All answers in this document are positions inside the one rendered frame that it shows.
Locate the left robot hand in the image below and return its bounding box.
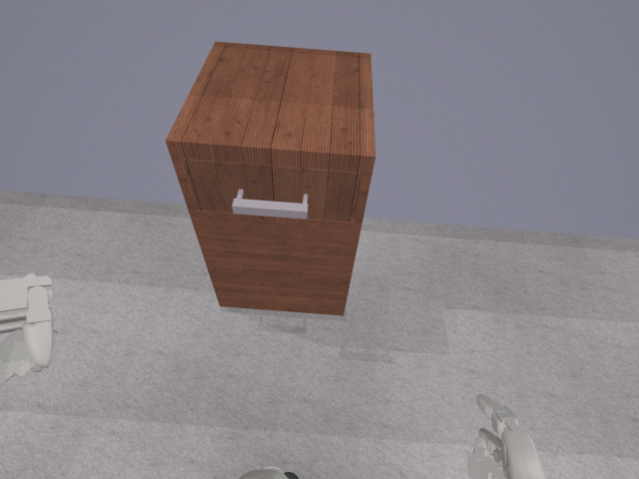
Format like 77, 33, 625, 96
0, 272, 60, 388

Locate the drawer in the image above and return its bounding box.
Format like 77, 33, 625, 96
183, 159, 360, 222

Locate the handle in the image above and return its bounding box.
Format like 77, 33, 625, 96
232, 189, 308, 220

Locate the right robot hand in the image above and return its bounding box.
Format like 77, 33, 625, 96
467, 394, 546, 479

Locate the cabinet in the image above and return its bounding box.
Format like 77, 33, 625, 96
166, 42, 375, 315

